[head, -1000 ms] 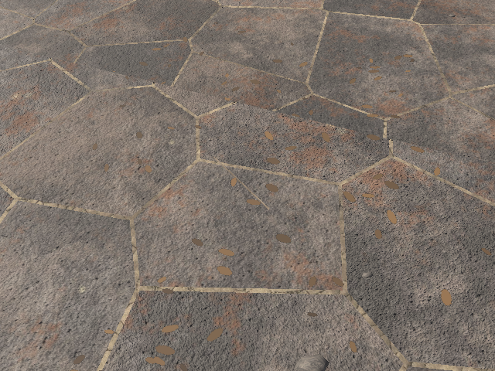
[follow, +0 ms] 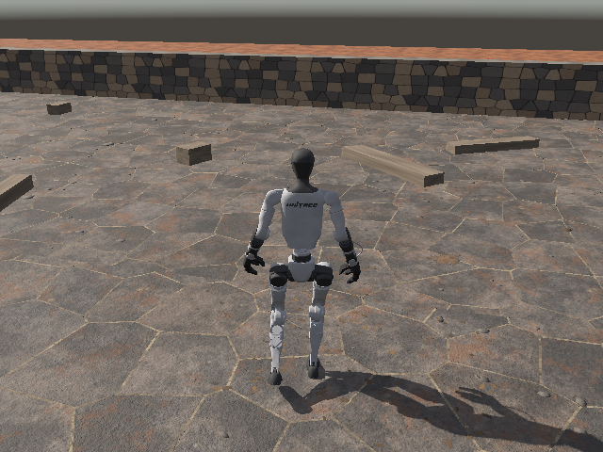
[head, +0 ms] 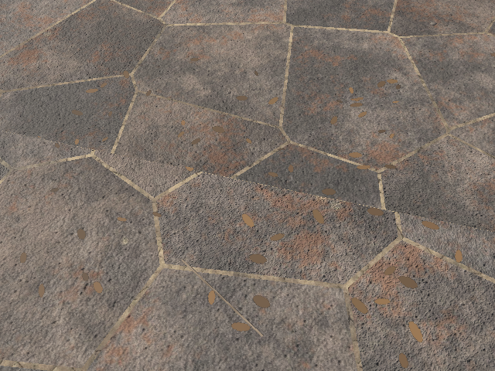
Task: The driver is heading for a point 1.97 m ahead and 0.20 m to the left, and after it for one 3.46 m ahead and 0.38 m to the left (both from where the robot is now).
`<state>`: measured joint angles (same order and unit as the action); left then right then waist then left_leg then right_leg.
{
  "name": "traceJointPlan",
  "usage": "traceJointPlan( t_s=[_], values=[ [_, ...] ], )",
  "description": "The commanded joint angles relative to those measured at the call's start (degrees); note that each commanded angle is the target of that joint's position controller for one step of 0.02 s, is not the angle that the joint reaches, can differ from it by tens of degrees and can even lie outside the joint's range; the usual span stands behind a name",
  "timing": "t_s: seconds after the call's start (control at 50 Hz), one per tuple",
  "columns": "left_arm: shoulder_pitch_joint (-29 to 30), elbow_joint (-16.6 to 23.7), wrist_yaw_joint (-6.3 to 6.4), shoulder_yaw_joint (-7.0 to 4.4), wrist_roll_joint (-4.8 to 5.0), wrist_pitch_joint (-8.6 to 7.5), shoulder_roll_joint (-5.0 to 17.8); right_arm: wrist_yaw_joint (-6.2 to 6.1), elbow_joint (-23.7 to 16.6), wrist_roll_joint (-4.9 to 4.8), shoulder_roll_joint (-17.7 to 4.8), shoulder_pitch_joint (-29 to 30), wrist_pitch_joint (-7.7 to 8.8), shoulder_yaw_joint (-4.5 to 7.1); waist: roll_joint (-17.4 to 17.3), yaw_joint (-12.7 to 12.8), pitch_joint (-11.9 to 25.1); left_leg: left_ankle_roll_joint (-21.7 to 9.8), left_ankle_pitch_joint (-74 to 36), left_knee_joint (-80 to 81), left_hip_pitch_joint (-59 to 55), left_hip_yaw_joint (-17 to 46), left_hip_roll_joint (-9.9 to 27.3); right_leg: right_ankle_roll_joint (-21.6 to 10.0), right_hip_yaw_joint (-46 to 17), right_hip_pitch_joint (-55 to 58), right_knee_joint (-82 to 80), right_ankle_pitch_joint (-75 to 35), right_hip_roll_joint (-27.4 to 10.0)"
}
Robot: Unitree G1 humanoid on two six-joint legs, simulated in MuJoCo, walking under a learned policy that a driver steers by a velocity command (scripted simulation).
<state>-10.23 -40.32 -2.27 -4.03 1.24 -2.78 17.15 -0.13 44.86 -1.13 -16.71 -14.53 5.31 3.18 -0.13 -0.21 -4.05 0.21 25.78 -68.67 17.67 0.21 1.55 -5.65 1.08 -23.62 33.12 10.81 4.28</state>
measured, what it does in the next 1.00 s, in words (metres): walks ahead: left foot, then right foot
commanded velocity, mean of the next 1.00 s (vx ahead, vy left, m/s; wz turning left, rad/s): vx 0.50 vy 0.00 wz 0.17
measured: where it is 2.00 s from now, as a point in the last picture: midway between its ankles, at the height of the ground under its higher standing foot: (221, 179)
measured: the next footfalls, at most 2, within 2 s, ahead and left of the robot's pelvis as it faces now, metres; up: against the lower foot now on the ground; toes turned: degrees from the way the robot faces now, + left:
left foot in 0.40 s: +0.42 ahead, +0.12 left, +0.00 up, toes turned -5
right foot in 0.86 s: +0.71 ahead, -0.06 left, +0.00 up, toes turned +10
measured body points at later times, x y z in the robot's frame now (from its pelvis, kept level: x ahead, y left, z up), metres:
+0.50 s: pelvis +0.30 +0.05 +0.00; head +0.32 +0.05 +0.45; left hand +0.38 +0.31 -0.13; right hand +0.43 -0.22 -0.10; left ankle +0.38 +0.12 -0.73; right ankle +0.15 -0.07 -0.64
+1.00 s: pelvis +0.61 +0.03 +0.02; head +0.61 +0.04 +0.46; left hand +0.71 +0.31 -0.08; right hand +0.71 -0.21 -0.11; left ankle +0.48 +0.12 -0.63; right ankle +0.67 -0.06 -0.73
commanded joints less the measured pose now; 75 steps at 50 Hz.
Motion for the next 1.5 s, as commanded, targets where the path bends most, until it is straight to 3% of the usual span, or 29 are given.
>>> traceJointPlan(
  t_s=[0.02,0.18,0.3,0.36,0.4,0.42,0.44,0.46,0.48,0.54,0.64,0.82,0.86,0.88,0.9,0.92,0.96,1.0,1.08,1.2,1.22,1.24,1.26,1.28,1.34,1.36,1.38,1.4,1.5],
  values=[
    [-3.56,3.58,0.78,-1.55,-0.7,-1.08,5.93,-0.13,-6.53,1.32,-7.88,3.54,2.64,1.81,1.0,0.94,7.53,-0.41,-6.57,1.91,20.76,5.4,4.53,-11.82,-25.06,21.66,-18.06,-9.4,-15.36],
    [-6.25,2.13,2.96,-1.81,-0.33,-0.78,7.85,0.48,-8.13,1.71,-2.56,11.04,0.51,-0.1,4.6,2.81,4.24,4.27,-28.99,30.55,12.84,1.47,1.61,-7.57,-12.24,9.54,-20.23,-13.06,-8.61],
    [-11.63,-1.62,2.57,-1.63,-0.66,-0.84,8.65,2.19,-10.1,0.42,-4.68,17.6,1.43,0.1,5.08,6.09,1.52,-0.63,-29.13,38.53,17.24,1.47,1.46,-6.38,-14.83,21.9,-17.83,-12.37,-15.81],
    [-10.15,-2.3,2.88,-1.94,-0.77,-0.29,9.48,2.73,-9.51,0.19,-6.24,13.03,1.41,0.79,5.97,3.02,2.91,-4.15,-21.35,39.5,13.37,0.0,-0.36,-4.37,-12.54,27.02,-12.28,-28.56,-16.74],
    [-8.13,-1.35,3.34,-1.27,-1.33,0.19,8.45,2.48,-5.82,0.68,-9.55,-0.88,1.14,2.63,3.45,-4.09,12.76,-8.0,-25.22,39.96,-7.26,0.4,-1.36,-1.51,-6.95,22.37,5.41,-40.88,-12.1],
    [-20.5,-2.86,-1.69,3.21,-11.48,-2.51,-1.46,1.45,-3.69,4.94,-11.74,-10.8,1.35,1.56,-13.85,-1.47,25.25,-19.95,-26.09,39.4,-36.91,16.75,4.39,3.38,-5.8,4.84,20.08,-15.58,-2.24],
    [-21.61,-3.9,-3.58,3.12,-10.44,-4.08,-0.63,1.36,-2.32,5.75,-8.35,-18.31,0.8,1.13,-13.02,-6.61,25.31,-25.86,-9.83,46.06,-50.61,38.99,12.76,5.89,-6.89,-18.17,34.76,21.16,5.2],
    [-8.38,-1.79,-3.74,1.93,-7.03,-4.47,3.77,1.31,-0.38,6.18,-6.93,-19.73,1.1,0.98,-5.68,-10.72,9.83,-18.79,3.81,51.59,-40.91,38.2,12.32,4.39,-10.3,-28.7,42.49,18.22,0.6],
    [-4.52,-0.86,-2.45,1.72,-6.04,-4.71,4.82,1.46,-0.64,5.49,-6.97,-13.93,1.31,0.74,-3.36,-7.93,3.06,-16.95,5.61,53.38,-29.07,35.3,11.87,4.05,-10.34,-29.19,43.05,12.97,-2.84],
    [-4.32,-0.96,0.59,3.25,-8.9,-3.33,2.78,1.83,-2.18,4.01,0.22,-3.35,1.84,-2.41,-3.18,-0.34,5.27,-16.64,-7.02,57.46,-10.81,26.52,8.07,3.98,-9.78,-16.39,33.01,5.58,-8.97],
    [1.07,0.32,1.35,4.86,-6.11,-1.42,0.65,3.91,-2.6,4.69,-5.76,-3.11,3.17,-0.4,-1.04,-1.46,3.71,-17.58,-19.15,58.66,1.39,17.96,4.21,9.36,-3.48,-9.63,14.24,-1.74,-9.16],
    [14.73,4.41,1.28,5.17,-4.45,-1.72,2.26,5.69,1.26,4.68,-7.11,-12.0,1.08,1.45,-3.7,-3.47,2.52,-14.85,-36.44,49.23,-12.26,23.95,7.16,5.58,-1.65,-4.53,-5.64,-9.25,-4.78],
    [5.26,1.65,1.98,3.32,-2.33,-2.99,6.32,5.94,1.08,5.55,-7.58,-8.84,1.32,1.63,-2.48,2.15,7.54,-9.55,-48.55,40.93,-4.57,20.97,2.65,0.43,-0.98,16.44,-5.03,-15.7,-4.8],
    [-7.95,-1.41,2.51,2.41,-2.3,-4.01,8.63,5.94,-0.65,5.67,-3.28,-7.14,2.08,0.28,4.21,7.07,17.73,-5.21,-43.44,25.99,3.94,16.22,-4.24,-7.51,-8.26,35.65,-3.17,-23.14,-12.35],
    [-19.7,-4.04,2.19,2.44,-3.01,-3.94,9.06,5.64,-0.07,7.19,4.57,-18.87,3.5,-2.13,17.75,5.17,33.96,-0.68,1.64,7.74,21.39,10.72,-13.01,-23.99,-33.68,62.3,-6.31,-28.15,-30.7],
    [-21.42,-5.29,2.5,2.35,-4.52,-3.34,6.7,5.98,0.21,5.5,-0.59,-11.39,2.98,-0.82,6.09,9.39,22.68,-1.22,5.8,-4.63,32.41,9.11,-8.06,-18.33,-38.39,54.57,-12.9,-8.9,-31.57],
    [-8.85,-3.14,3.01,3.53,-3.57,-3.2,1.27,3.78,0.84,4.91,-2.36,-4.95,1.66,-0.08,3.61,5.07,6.2,-3.05,-6.41,-4.63,31.17,6.76,0.16,-9.36,-23.68,28.84,-20.56,7.66,-25.75],
    [-4.95,-2.61,3.6,4.97,-3.52,-2.91,-3.63,3.8,1.71,6.96,-0.26,-3.97,1.01,-1.0,4.44,1.93,6.69,-2.92,-10.31,1.46,23.24,6.18,3.61,-7.9,-15.08,21.92,-24.51,-4.38,-22.07],
    [-5.79,-4.46,3.59,2.42,-4.62,-4.18,1.19,5.6,0.72,5.36,1.92,2.12,0.3,-1.91,3.53,1.67,4.87,-0.59,-12.36,14.18,21.31,1.54,4.76,-8.15,-2.75,17.41,-28.59,-10.16,-19.14],
    [-8.02,-8.45,-1.29,1.08,-5.17,-4.69,3.39,4.46,-2.7,5.4,-0.07,8.55,-1.66,-2.66,3.88,0.61,2.06,-2.69,-25.13,30.93,14.32,1.49,2.83,-9.2,-1.14,13.12,-26.53,-15.16,-18.79],
    [-12.04,-10.83,-0.04,0.28,1.01,-3.5,4.42,3.56,-3.42,0.86,-1.48,11.78,-2.88,-1.57,5.13,0.53,-0.09,-2.05,-27.71,32.59,11.52,-3.79,1.58,-3.72,1.55,13.31,-24.51,-16.44,-16.29],
    [-14.63,-11.76,0.36,0.65,0.83,-2.91,3.93,3.11,-4.17,1.06,-1.65,13.53,-3.21,-1.85,5.61,2.04,-0.05,-1.89,-25.53,33.45,9.33,-4.3,0.72,-2.67,0.58,13.26,-23.26,-16.46,-16.19],
    [-12.85,-11.21,-1.7,1.44,-6.15,-3.7,2.72,3.2,-3.87,5.6,-0.38,12.65,-2.33,-2.88,3.37,1.21,1.81,-3.45,-24.2,35.51,9.04,1.61,2.3,-6.6,-3.97,15.45,-22.96,-13.49,-20.17],
    [-10.25,-10.29,-2.15,0.25,-5.65,-3.64,5.26,2.98,-3.89,5.89,-1.78,12.11,-1.74,-2.1,2.95,-0.31,1.11,-4.28,-22.35,38.69,8.95,0.18,1.59,-6.83,-3.86,18.52,-21.18,-12.53,-20.16],
    [-12.0,-10.86,-1.61,0.96,-5.31,-4.22,2.72,1.62,-1.1,3.61,-9.77,0.11,0.92,1.32,-2.65,-5.29,12.99,-12.9,-31.88,36.85,-21.46,2.36,4.81,-0.49,1.16,8.63,0.26,-14.85,-11.1],
    [-22.71,-9.82,-1.67,4.17,-6.35,-4.96,-7.72,1.33,1.26,2.98,-10.86,-12.46,0.65,0.89,-17.64,-5.42,30.56,-27.13,-27.35,44.36,-49.96,27.62,22.03,3.98,2.03,-10.21,18.24,15.8,-1.95],
    [-13.6,-10.11,-2.3,2.56,-5.09,-4.91,-1.68,0.42,3.21,4.27,-6.82,-17.63,0.78,0.85,-9.42,-10.48,20.29,-21.23,-10.75,52.64,-44.12,35.13,21.54,2.46,-4.05,-20.9,28.5,22.38,-3.33],
    [-9.46,-9.89,-1.51,1.72,-4.29,-4.63,-0.28,-0.02,4.03,3.71,-6.71,-13.13,1.34,1.04,-7.35,-8.17,9.33,-15.87,-4.1,54.92,-31.77,27.5,19.39,0.75,-5.7,-22.94,33.27,16.38,-6.43],
    [-7.34,-9.94,-0.57,2.57,-5.45,-3.78,-4.53,-1.79,1.52,4.17,3.35,-1.51,1.26,-1.69,-2.37,0.65,6.34,-13.83,-26.21,61.67,-12.31,6.76,15.99,0.93,-5.66,-11.57,28.1,7.18,-12.45]
  ],
)
Keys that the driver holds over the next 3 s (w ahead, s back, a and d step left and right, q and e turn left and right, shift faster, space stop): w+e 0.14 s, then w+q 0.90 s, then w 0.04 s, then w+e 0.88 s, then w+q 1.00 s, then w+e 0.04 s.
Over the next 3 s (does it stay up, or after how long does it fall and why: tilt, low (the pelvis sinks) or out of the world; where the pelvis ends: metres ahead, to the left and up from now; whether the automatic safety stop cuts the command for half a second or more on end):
stays up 1.76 0.11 -0.13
